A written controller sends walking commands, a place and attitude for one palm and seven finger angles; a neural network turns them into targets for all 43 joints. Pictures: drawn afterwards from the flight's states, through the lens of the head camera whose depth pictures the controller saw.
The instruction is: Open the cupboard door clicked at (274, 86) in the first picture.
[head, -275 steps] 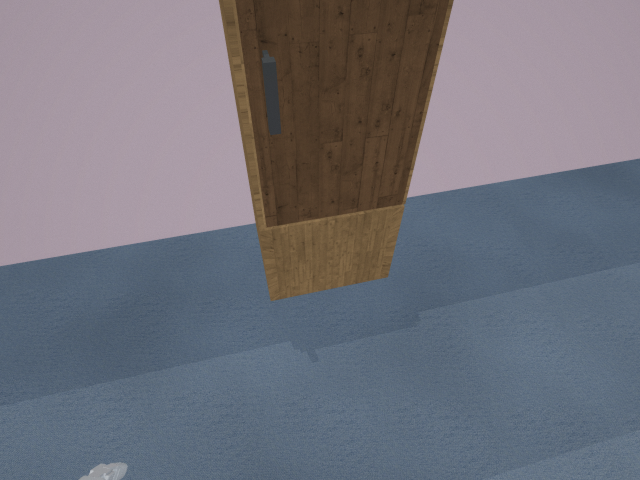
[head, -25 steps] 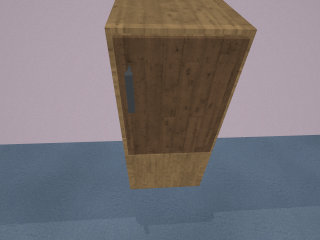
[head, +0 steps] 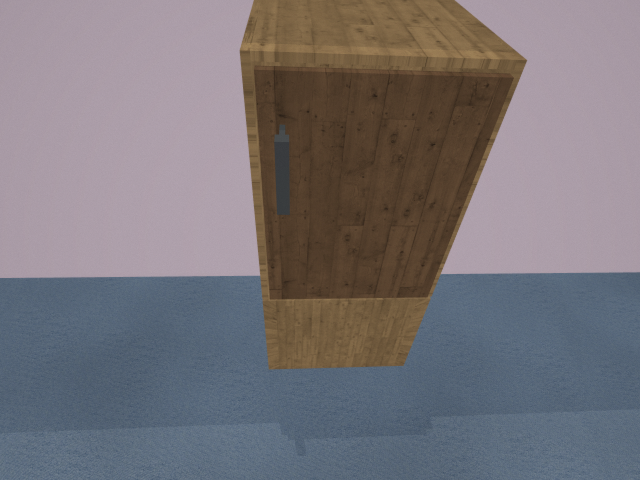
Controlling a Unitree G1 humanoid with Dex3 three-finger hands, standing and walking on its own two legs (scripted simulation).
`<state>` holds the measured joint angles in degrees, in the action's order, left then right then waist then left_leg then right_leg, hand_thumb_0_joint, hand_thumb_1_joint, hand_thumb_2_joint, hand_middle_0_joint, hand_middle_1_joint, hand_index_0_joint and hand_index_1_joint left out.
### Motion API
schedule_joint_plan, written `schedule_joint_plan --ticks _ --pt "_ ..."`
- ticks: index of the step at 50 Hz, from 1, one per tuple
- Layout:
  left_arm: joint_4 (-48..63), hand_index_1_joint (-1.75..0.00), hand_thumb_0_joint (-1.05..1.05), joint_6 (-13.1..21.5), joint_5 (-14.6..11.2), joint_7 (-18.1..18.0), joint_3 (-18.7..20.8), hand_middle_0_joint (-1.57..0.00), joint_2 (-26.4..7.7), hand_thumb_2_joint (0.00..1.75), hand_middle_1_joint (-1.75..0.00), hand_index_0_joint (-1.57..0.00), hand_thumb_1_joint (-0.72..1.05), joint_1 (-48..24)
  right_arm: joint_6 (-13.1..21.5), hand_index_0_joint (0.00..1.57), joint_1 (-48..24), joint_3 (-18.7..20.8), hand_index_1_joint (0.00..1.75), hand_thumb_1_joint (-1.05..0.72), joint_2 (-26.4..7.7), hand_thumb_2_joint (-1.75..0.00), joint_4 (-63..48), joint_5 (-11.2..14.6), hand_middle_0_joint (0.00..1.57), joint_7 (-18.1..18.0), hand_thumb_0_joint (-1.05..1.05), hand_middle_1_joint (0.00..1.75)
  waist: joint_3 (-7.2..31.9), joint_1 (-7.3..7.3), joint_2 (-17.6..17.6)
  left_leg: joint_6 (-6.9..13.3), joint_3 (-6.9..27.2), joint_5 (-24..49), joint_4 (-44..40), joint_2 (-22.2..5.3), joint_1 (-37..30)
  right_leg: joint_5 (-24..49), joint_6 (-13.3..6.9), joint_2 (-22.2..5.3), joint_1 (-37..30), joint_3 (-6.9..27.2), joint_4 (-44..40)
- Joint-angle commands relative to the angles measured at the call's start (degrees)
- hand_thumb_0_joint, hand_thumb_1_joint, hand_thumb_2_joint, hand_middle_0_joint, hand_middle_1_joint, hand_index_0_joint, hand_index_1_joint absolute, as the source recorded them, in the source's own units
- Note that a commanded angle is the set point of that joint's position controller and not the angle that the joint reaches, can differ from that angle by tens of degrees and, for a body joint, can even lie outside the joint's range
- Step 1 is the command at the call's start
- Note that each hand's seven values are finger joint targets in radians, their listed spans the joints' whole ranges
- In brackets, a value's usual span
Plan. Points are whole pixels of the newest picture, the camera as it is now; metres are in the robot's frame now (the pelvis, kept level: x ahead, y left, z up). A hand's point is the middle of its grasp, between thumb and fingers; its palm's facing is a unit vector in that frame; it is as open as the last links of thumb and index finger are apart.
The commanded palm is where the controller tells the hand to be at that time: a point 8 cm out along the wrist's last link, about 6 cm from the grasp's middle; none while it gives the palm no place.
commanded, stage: shuffle to correct the standing spot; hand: left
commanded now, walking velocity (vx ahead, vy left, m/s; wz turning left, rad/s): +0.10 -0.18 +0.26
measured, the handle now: (282, 170) +0.61 +0.10 +0.07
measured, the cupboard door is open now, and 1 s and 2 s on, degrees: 0 0 0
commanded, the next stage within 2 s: come to a stop and stand still in 0.76 s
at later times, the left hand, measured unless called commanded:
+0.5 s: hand out of the picture +0.02 +0.12 -0.18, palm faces +0.09 -0.99 -0.11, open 7.3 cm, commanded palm none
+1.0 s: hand out of the picture +0.13 +0.06 -0.20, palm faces +0.13 -0.98 -0.14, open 7.2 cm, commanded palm none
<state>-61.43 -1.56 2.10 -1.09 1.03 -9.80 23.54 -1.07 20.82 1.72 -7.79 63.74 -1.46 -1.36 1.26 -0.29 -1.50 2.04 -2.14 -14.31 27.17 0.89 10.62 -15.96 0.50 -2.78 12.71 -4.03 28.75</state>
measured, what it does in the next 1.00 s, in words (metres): steps to the right: right foot, then left foot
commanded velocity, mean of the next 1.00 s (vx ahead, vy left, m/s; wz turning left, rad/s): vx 0.04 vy -0.15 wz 0.05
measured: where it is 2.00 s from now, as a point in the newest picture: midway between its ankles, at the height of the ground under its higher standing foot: outside the picture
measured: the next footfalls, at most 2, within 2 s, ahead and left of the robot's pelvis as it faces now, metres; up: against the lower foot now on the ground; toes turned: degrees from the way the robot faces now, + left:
right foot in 0.68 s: +0.17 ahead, -0.22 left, +0.00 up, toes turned -2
left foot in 0.92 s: +0.13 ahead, -0.03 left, +0.00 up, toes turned +9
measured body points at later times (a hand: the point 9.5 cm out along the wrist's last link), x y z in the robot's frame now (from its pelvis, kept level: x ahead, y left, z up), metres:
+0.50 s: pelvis +0.04 -0.04 +0.00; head +0.04 -0.01 +0.45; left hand +0.02 +0.17 -0.17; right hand +0.04 -0.25 -0.15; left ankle +0.03 +0.07 -0.74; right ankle +0.05 -0.16 -0.69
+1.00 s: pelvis +0.11 -0.11 -0.01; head +0.12 -0.08 +0.43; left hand +0.12 +0.12 -0.18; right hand +0.17 -0.35 -0.15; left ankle +0.11 -0.04 -0.74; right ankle +0.12 -0.23 -0.72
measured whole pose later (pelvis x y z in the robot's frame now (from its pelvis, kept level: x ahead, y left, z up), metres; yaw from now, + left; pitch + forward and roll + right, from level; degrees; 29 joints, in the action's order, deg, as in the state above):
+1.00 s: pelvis +0.11 -0.11 -0.01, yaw +5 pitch -1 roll -2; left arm -56.7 -3.7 1.4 -0.8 3.2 -9.9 14.6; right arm 0.9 13.4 2.6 -9.0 57.3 -2.1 -2.8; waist -3.3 -0.5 -2.5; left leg 3.9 -8.8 -19.6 37.7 -2.7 17.4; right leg -24.0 0.5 -0.8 21.1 -4.2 46.7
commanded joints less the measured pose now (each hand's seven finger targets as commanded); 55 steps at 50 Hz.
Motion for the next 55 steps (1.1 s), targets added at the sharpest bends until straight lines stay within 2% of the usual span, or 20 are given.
schedule_joint_plan --ticks 1,5,9,14,15,17,18,21,25,31,32,34,35,38,44,45,46,47,51,55 --pt "3.5 -0.30 0.00 0.5 0.3 0.4 1.0 -0.20 -1.5 0.90 -0.30 -0.20 0.90 3.2 1.1 0.20 0.6 2.7 0.30 -0.90 -10.6 -0.90 -3.6 0.0 0.20 -1.5 0.00 0.30 -9.6 0.43 5.7 4.5 16.1 -20.7 -14.9 -13.0 12.7 -2.0 -0.6 0.5 0.0 0.0 -0.7" --pt "3.4 -0.30 0.00 0.7 0.1 0.1 1.8 -0.20 -2.5 0.90 -0.30 -0.20 0.90 6.2 1.0 0.20 1.5 2.3 0.30 -0.90 -7.4 -0.90 -3.9 -0.1 0.20 -1.4 0.00 0.30 -9.1 1.55 0.3 2.7 9.7 -16.8 -6.0 -8.2 18.4 -7.6 -2.4 -2.8 -5.0 4.6 -6.7" --pt "3.7 -0.30 0.00 0.8 -0.3 -1.0 2.6 -0.20 -4.3 0.90 -0.30 -0.20 0.90 6.9 0.6 0.20 0.8 1.6 0.30 -0.90 -3.3 -0.90 -5.2 0.0 0.20 -1.4 0.00 0.30 -8.3 1.49 -9.3 0.3 -2.4 -14.3 24.6 -3.6 20.3 -18.8 -10.8 -15.0 0.2 18.1 -20.9" --pt "4.1 -0.30 0.00 0.8 -0.1 -0.9 2.0 -0.20 -3.0 0.90 -0.30 -0.20 0.90 0.9 1.0 0.20 6.6 0.8 0.30 -0.90 -0.1 -0.90 -3.0 0.0 0.20 -0.7 0.00 0.30 -7.0 -2.73 -2.8 -0.7 -6.1 -6.8 9.2 -4.6 6.2 -6.8 -9.5 -9.0 7.0 4.6 -11.7" --pt "3.9 -0.30 0.00 0.5 -0.3 -0.8 1.6 -0.20 -2.1 0.90 -0.30 -0.20 0.90 0.9 1.5 0.20 10.2 0.7 0.30 -0.90 -0.4 -0.90 -1.5 0.0 0.20 -0.7 0.00 0.30 -6.1 -3.76 -0.1 -0.8 -5.2 -2.3 1.1 -5.0 -0.1 -7.7 -7.5 -6.7 9.4 2.0 -5.7" --pt "5.7 -0.30 0.00 0.4 -0.4 0.3 0.7 -0.20 2.0 0.90 -0.30 -0.20 0.90 1.9 2.2 0.20 13.9 2.8 0.30 -0.90 -9.4 -0.90 -1.5 -0.8 0.20 -1.9 0.00 0.30 -7.2 -4.17 17.4 7.5 25.8 -12.2 -16.0 -25.6 -4.7 -12.0 -1.5 0.5 23.3 -3.8 14.1" --pt "7.8 -0.30 0.00 0.2 0.5 0.9 1.5 -0.20 -0.2 0.90 -0.30 -0.20 0.90 -2.6 2.3 0.20 11.7 3.8 0.30 -0.90 -11.7 -0.90 -2.6 -0.8 0.20 -2.0 0.00 0.30 -9.6 -4.86 11.4 10.3 27.3 -18.5 -19.8 -28.8 2.2 -12.5 -1.9 -1.6 21.9 0.9 22.7" --pt "6.9 -0.30 0.00 0.0 0.6 1.7 2.4 -0.20 -0.9 0.90 -0.30 -0.20 0.90 -2.7 3.6 0.20 5.1 2.3 0.30 -0.90 -7.9 -0.90 -3.2 -0.4 0.20 -2.2 0.00 0.30 -9.4 -1.33 9.1 8.0 16.7 -2.4 -17.4 -23.5 2.7 -3.5 -0.3 -3.7 23.0 4.9 30.2" --pt "6.8 -0.30 0.00 -0.1 -0.4 2.1 2.2 -0.20 0.6 0.90 -0.30 -0.20 0.90 -5.3 3.9 0.20 4.2 2.9 0.30 -0.90 -9.0 -0.90 -3.0 -0.5 0.20 -2.4 0.00 0.30 -5.7 -1.62 7.0 7.0 5.6 17.7 -12.5 -20.5 -1.7 -2.7 1.3 -3.3 17.5 2.3 19.1" --pt "7.1 -0.30 0.00 0.0 -0.5 2.5 3.2 -0.20 -0.6 0.90 -0.30 -0.20 0.90 -3.4 2.1 0.20 -0.1 4.8 0.30 -0.90 -11.5 -0.90 -3.5 -0.7 0.20 -1.8 0.00 0.30 -4.9 -0.04 9.6 2.9 2.5 4.2 -5.8 -17.5 6.3 3.7 1.1 0.7 1.4 -3.8 0.8" --pt "6.2 -0.30 0.00 0.3 -0.4 2.3 3.6 -0.20 -2.1 0.90 -0.30 -0.20 0.90 -0.8 1.9 0.20 0.0 4.8 0.30 -0.90 -11.0 -0.90 -3.5 -0.6 0.20 -1.6 0.00 0.30 -3.7 0.98 5.7 1.1 0.8 1.1 -1.1 -15.1 8.6 6.0 0.6 1.3 -4.3 -4.1 -3.4" --pt "5.3 -0.30 0.00 0.8 0.2 1.0 4.9 -0.20 -10.2 0.90 -0.30 -0.20 0.90 3.7 1.5 0.20 0.0 3.1 0.30 -0.90 -4.1 -0.90 -5.6 0.1 0.20 -1.2 0.00 0.30 -0.9 3.21 -17.0 -2.8 -8.6 -20.8 22.2 -3.4 23.0 10.8 -6.6 -14.5 -14.4 13.9 -11.4" --pt "5.8 -0.30 0.00 0.6 0.0 0.4 4.8 -0.20 -10.7 0.90 -0.30 -0.20 0.90 5.5 0.8 0.20 -2.7 2.7 0.30 -0.90 -4.3 -0.90 -7.3 0.1 0.20 -1.4 0.00 0.30 -0.6 5.08 -13.3 -1.8 -3.9 -24.7 32.6 -3.4 23.2 8.9 -10.7 -17.6 -9.9 17.0 -13.4" --pt "8.0 -0.30 0.00 0.3 0.2 -0.4 3.9 -0.20 -6.3 0.90 -0.30 -0.20 0.90 -5.8 0.3 0.20 -3.8 3.2 0.30 -0.90 -5.8 -0.90 -6.8 0.1 0.20 -1.1 0.00 0.30 -3.4 0.30 -10.2 -1.7 -1.2 -16.3 39.8 -6.4 21.1 5.2 -12.1 -12.5 -0.3 10.0 -13.4" --pt "9.1 -0.30 0.00 -0.8 -0.6 -0.2 3.1 -0.20 -5.6 0.90 -0.30 -0.20 0.90 -9.1 0.6 0.20 4.1 1.7 0.30 -0.90 -3.9 -0.90 -5.0 -0.1 0.20 -1.3 0.00 0.30 -1.6 -3.60 -3.4 -2.4 -5.1 0.2 3.3 -4.8 -0.4 7.6 -8.4 -7.5 8.5 5.4 -3.3" --pt "8.9 -0.30 0.00 -0.7 -1.0 0.1 2.6 -0.20 -3.3 0.90 -0.30 -0.20 0.90 -6.4 1.3 0.20 5.6 2.0 0.30 -0.90 -6.1 -0.90 -4.9 -0.2 0.20 -1.4 0.00 0.30 -0.5 -3.25 6.0 -1.1 1.6 3.8 -4.2 -9.4 -5.1 4.9 -5.3 -4.6 10.2 3.4 3.9" --pt "9.5 -0.30 0.00 -0.6 -1.4 0.4 2.2 -0.20 -0.5 0.90 -0.30 -0.20 0.90 -4.3 1.8 0.20 4.4 2.7 0.30 -0.90 -11.5 -0.90 -6.2 -0.6 0.20 -1.6 0.00 0.30 -2.3 -2.30 20.8 4.9 19.1 11.1 -11.1 -22.7 -3.3 -6.6 -0.9 0.2 16.0 -0.2 12.1" --pt "10.3 -0.30 0.00 -0.7 -0.8 0.5 2.4 -0.20 -3.3 0.90 -0.30 -0.20 0.90 -6.5 1.6 0.20 1.6 3.0 0.30 -0.90 -13.2 -0.90 -7.3 -0.6 0.20 -1.8 0.00 0.30 -5.3 -2.40 16.1 10.4 23.0 16.2 -13.0 -27.6 2.4 -14.1 0.0 0.4 15.1 2.1 21.6" --pt "6.6 -0.30 0.00 -0.6 -1.0 0.3 2.2 -0.20 -2.0 0.90 -0.30 -0.20 0.90 -5.1 2.5 0.20 -7.2 1.4 0.30 -0.90 -8.9 -0.90 -7.9 -0.2 0.20 -2.1 0.00 0.30 -2.8 0.94 12.0 8.2 5.1 36.6 -6.9 -18.3 -0.1 -9.2 1.1 -0.6 10.3 4.1 22.5" --pt "5.1 -0.30 0.00 0.8 -1.0 -0.5 1.1 -0.20 -0.9 0.90 -0.30 -0.20 0.90 -2.9 1.7 0.20 -6.7 2.2 0.30 -0.90 -9.1 -0.90 -6.6 0.4 0.20 -1.2 0.00 0.30 0.4 1.33 6.6 4.9 2.0 30.8 -1.6 -14.0 -3.2 2.1 1.2 0.3 -0.1 -0.4 -0.3"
